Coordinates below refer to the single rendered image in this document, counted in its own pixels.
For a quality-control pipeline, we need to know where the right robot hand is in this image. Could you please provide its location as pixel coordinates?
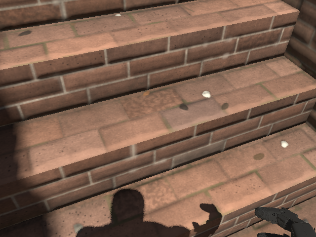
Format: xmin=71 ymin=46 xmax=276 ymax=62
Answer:
xmin=255 ymin=206 xmax=316 ymax=237

